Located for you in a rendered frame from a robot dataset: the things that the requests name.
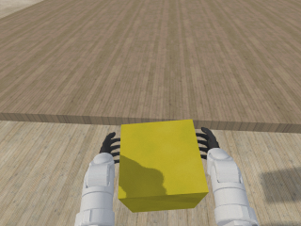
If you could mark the robot left hand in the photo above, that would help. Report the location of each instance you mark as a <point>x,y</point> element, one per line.
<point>107,148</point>

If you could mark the robot left forearm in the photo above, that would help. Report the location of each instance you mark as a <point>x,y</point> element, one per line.
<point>96,207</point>

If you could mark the robot right forearm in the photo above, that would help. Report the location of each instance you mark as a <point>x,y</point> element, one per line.
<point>231,203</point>

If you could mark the robot right hand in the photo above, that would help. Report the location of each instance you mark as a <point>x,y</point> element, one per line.
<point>210,143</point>

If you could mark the carton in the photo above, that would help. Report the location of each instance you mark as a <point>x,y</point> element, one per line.
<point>160,166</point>

